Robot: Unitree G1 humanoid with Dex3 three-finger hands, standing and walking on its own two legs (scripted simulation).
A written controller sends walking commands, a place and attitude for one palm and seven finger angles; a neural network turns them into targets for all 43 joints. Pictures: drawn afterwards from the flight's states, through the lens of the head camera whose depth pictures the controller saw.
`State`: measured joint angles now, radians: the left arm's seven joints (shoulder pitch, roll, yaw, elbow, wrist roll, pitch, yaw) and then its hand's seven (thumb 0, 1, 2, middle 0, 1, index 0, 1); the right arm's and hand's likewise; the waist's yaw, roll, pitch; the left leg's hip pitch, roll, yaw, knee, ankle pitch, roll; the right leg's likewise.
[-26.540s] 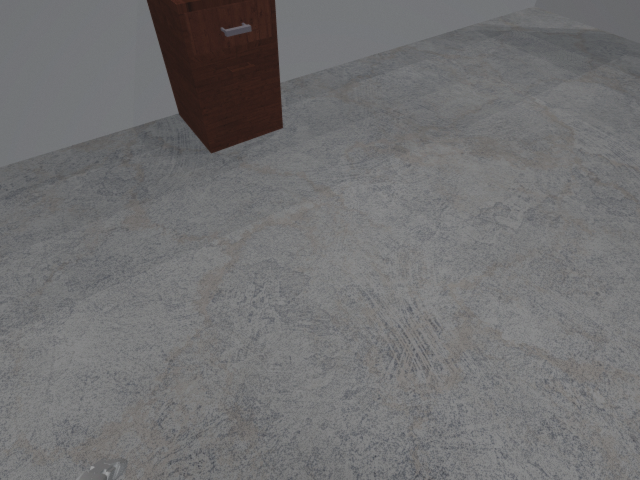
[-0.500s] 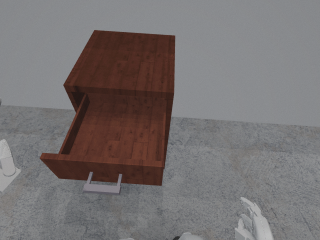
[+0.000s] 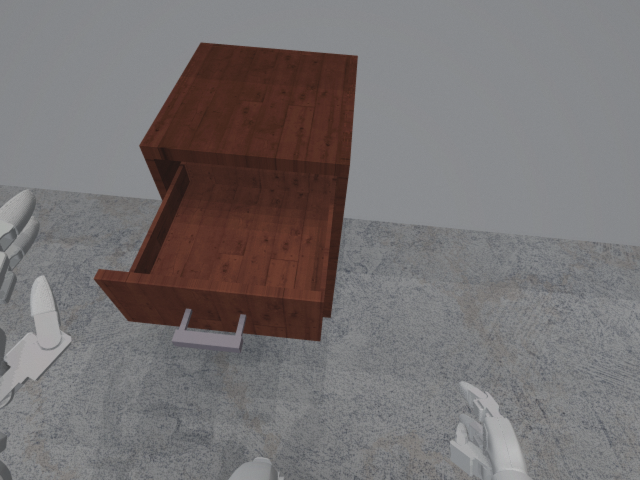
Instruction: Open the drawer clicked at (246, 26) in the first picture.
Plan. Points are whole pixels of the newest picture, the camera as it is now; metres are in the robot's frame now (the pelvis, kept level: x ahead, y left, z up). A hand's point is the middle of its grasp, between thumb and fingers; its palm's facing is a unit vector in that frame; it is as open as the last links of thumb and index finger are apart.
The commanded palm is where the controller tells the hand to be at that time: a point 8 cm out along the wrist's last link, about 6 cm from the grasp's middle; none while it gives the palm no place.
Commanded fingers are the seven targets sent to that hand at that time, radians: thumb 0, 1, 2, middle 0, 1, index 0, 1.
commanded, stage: step back with the hand held close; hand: left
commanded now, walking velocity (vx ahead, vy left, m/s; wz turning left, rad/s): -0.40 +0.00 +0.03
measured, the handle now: (211, 329) +0.37 +0.22 -0.18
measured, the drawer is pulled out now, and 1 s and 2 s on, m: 0.30 0.30 0.30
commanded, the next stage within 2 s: stop stepping back and stand still in 0.10 s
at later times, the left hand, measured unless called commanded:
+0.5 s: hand out of the picture +0.11 +0.23 +0.17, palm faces +0.34 -0.83 -0.44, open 7.4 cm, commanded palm +0.05 +0.27 +0.18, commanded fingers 0.00 0.90 0.90 -0.20 -0.30 -0.20 -0.30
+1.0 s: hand out of the picture +0.11 +0.25 +0.16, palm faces +0.31 -0.85 -0.43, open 7.5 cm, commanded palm +0.06 +0.29 +0.18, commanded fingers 0.00 0.90 0.90 -0.20 -0.30 -0.20 -0.30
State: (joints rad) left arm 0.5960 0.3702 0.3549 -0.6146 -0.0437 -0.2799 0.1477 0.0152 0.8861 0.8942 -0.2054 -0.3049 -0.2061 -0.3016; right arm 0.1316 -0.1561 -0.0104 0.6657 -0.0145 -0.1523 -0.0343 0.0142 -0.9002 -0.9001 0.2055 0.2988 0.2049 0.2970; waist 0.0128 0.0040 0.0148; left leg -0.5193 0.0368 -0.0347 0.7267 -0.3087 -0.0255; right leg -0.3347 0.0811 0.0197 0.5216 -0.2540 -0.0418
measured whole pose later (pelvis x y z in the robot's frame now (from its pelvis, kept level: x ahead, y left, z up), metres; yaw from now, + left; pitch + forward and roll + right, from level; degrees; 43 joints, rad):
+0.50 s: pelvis -0.09 +0.00 +0.01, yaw -2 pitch +2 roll -1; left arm 0.65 0.37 0.37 -0.61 -0.05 -0.21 0.16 0.01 0.88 0.89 -0.21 -0.31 -0.21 -0.30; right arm 0.21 -0.17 0.02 0.65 0.01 -0.12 -0.04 0.01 -0.90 -0.90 0.21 0.30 0.20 0.30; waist 0.00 -0.01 0.01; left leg -0.35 0.03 0.01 0.64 -0.36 0.00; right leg -0.28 0.03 -0.04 0.46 -0.22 -0.04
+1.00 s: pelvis -0.09 +0.02 +0.01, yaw -2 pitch +0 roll -1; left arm 0.65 0.36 0.35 -0.54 -0.03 -0.23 0.15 0.01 0.89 0.89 -0.21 -0.30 -0.21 -0.30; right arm 0.19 -0.18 0.01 0.64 0.01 -0.15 -0.05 0.01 -0.90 -0.90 0.20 0.30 0.20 0.30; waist -0.01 -0.01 0.03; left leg -0.21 -0.01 0.03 0.45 -0.25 0.04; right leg -0.21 0.01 -0.02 0.40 -0.19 0.00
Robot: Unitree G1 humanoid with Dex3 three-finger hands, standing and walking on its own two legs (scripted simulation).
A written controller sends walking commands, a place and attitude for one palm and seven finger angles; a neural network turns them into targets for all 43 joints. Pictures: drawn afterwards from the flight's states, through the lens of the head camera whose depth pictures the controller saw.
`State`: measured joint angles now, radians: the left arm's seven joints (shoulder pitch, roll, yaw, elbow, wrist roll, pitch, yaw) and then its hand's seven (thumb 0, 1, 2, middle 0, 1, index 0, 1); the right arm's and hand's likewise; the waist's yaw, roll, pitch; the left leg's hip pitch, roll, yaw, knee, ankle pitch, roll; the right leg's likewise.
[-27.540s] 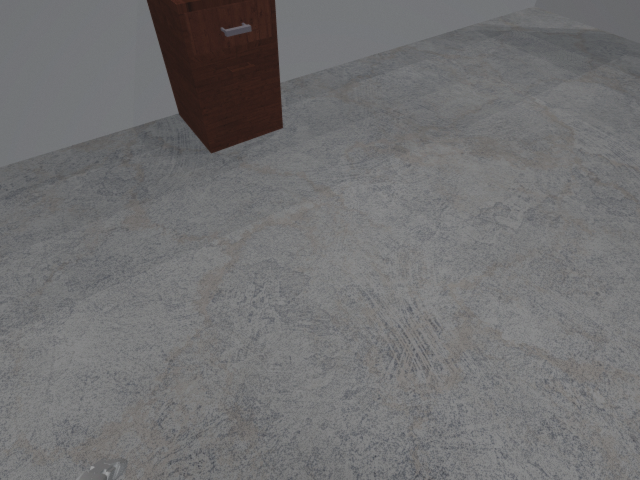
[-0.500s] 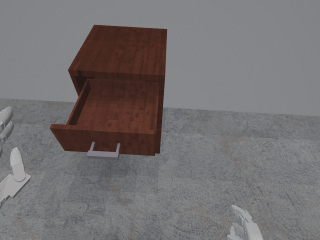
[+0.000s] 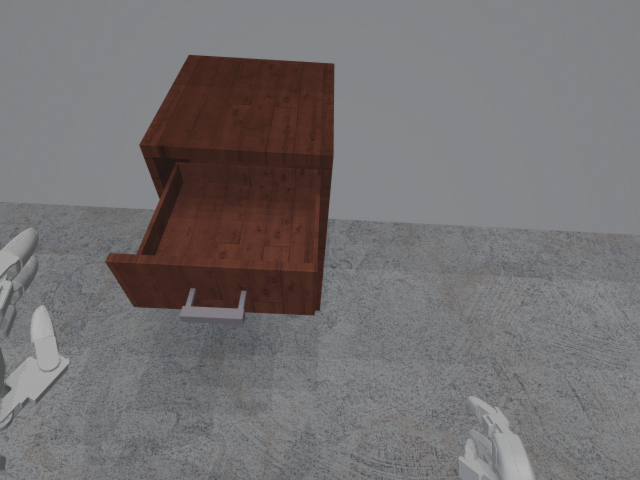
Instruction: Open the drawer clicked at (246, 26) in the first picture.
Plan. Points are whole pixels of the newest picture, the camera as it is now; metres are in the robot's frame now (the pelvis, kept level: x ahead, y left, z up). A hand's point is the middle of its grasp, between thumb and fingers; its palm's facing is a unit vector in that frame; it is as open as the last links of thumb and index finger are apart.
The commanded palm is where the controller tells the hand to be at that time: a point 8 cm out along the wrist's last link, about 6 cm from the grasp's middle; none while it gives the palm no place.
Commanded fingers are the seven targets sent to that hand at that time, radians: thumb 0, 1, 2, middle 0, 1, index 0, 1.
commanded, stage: stop stepping back and stand still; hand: left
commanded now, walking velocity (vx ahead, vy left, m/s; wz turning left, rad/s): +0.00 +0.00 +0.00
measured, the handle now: (215, 305) +0.45 +0.22 -0.19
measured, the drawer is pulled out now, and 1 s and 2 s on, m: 0.30 0.30 0.30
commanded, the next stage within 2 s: let the arm hang, fingers relaxed in 0.42 s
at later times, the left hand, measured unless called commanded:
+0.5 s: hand (53, 350) +0.20 +0.25 +0.15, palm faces +0.33 -0.83 -0.45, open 7.5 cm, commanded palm none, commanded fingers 0.00 0.90 0.90 -0.20 -0.30 -0.20 -0.30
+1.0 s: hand out of the picture -0.05 +0.18 -0.17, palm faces +0.01 -0.98 -0.21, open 7.1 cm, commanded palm none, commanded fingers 0.00 0.90 0.90 -0.20 -0.30 -0.20 -0.30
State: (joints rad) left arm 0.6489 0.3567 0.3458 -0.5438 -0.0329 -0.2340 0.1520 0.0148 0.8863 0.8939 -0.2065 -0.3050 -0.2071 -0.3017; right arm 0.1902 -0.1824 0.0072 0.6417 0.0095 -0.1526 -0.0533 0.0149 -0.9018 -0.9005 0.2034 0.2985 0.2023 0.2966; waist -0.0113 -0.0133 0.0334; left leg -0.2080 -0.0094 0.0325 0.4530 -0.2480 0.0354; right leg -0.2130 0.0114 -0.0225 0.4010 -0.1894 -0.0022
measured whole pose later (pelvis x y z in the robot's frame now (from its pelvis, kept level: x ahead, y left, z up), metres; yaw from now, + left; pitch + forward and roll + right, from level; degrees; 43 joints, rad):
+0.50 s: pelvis +0.01 +0.01 +0.00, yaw +1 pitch +0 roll -1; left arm 0.66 0.38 0.36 -0.60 -0.04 -0.23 0.15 0.02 0.89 0.89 -0.21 -0.30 -0.21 -0.30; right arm 0.18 -0.18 0.01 0.62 0.01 -0.12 -0.06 0.01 -0.90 -0.90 0.20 0.30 0.20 0.30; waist -0.01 -0.02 0.07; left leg -0.20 -0.03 0.03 0.43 -0.24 0.05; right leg -0.21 -0.01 -0.03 0.39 -0.19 0.01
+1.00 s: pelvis -0.01 -0.01 +0.00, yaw +0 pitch -1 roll +0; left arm 0.36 0.18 0.00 1.08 0.02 0.02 0.03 0.00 0.96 0.89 -0.20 -0.30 -0.20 -0.30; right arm 0.35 -0.16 0.01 1.09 -0.01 0.02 -0.02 0.01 -0.91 -0.90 0.20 0.30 0.20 0.30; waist 0.00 0.00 0.09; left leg -0.19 -0.01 0.03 0.43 -0.22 0.03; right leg -0.21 0.01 -0.02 0.41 -0.18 -0.01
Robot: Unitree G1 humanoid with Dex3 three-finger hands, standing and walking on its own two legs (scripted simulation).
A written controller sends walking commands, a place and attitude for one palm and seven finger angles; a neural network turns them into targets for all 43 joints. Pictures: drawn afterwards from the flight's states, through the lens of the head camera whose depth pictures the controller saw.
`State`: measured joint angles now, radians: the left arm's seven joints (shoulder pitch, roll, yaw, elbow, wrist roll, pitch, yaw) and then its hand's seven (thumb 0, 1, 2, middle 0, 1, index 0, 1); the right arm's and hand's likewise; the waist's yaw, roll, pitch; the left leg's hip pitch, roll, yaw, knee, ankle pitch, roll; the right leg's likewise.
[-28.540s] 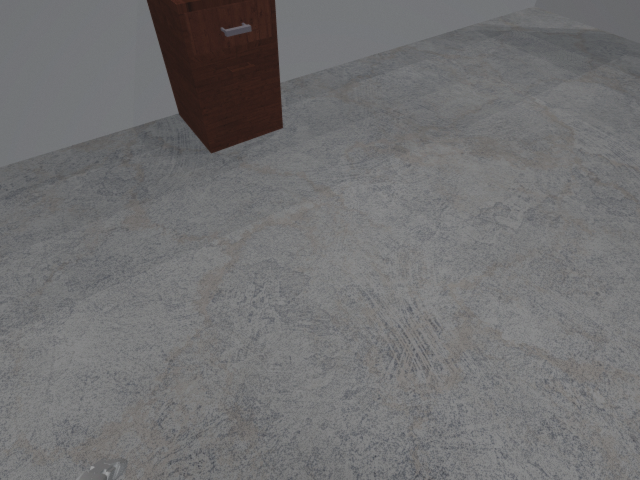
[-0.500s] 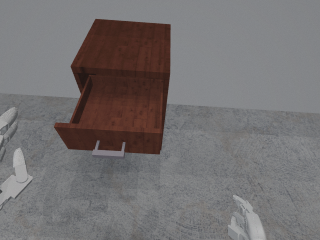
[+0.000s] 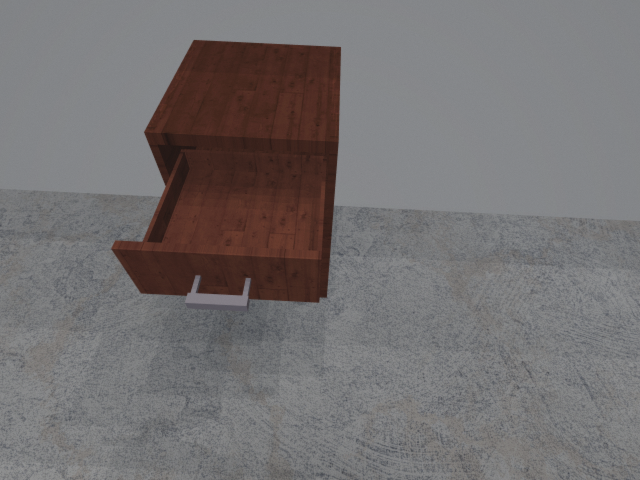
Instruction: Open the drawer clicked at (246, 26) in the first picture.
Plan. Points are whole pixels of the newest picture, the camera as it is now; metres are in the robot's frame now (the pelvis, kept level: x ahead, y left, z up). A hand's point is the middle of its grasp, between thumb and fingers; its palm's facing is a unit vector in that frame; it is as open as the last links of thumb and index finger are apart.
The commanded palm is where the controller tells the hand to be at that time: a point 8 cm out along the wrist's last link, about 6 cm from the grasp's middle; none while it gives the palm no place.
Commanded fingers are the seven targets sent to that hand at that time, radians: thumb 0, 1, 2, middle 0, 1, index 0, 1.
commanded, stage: let the arm hang, fingers relaxed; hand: left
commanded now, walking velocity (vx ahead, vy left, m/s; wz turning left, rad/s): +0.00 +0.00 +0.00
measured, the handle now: (220, 292) +0.46 +0.22 -0.19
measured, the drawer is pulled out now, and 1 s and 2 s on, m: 0.30 0.30 0.30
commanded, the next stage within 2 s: look to check the result in 0.62 s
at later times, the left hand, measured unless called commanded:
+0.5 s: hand out of the picture -0.01 +0.14 -0.17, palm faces +0.00 -0.98 -0.18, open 7.4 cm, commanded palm none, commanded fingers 0.00 0.90 0.90 -0.20 -0.30 -0.20 -0.30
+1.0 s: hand out of the picture -0.01 +0.13 -0.17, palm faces +0.00 -0.99 -0.17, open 7.4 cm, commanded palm none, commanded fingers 0.00 0.90 0.90 -0.20 -0.30 -0.20 -0.30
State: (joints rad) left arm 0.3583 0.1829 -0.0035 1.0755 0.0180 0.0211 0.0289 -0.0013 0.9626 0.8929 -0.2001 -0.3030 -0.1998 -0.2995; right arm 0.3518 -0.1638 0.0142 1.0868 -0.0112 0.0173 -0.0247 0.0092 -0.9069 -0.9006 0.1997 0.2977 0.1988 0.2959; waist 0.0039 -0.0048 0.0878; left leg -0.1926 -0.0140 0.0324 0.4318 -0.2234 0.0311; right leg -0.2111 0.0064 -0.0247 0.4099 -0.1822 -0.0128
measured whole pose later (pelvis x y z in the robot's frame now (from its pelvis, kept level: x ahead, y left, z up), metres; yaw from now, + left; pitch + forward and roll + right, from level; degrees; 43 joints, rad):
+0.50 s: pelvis +0.00 -0.01 +0.00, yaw -1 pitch -1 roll +0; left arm 0.33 0.09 -0.01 1.11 0.02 -0.01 0.05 0.02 0.92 0.89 -0.20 -0.30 -0.20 -0.30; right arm 0.35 -0.09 0.01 1.12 -0.01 -0.01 -0.04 0.00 -0.91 -0.90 0.20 0.30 0.20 0.30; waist -0.01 0.02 0.04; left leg -0.18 0.00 0.05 0.44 -0.23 0.01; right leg -0.23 0.02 -0.01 0.45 -0.20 -0.03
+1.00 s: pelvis +0.01 -0.02 +0.00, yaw -1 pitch -1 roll +0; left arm 0.31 0.10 0.00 1.11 0.01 -0.01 0.05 0.01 0.91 0.89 -0.19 -0.30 -0.20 -0.30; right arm 0.34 -0.09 0.01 1.13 -0.01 -0.01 -0.04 0.00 -0.91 -0.90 0.20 0.30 0.20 0.30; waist -0.02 0.01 0.07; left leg -0.17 0.01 0.04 0.42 -0.23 0.00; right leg -0.20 0.03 -0.02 0.42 -0.20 -0.04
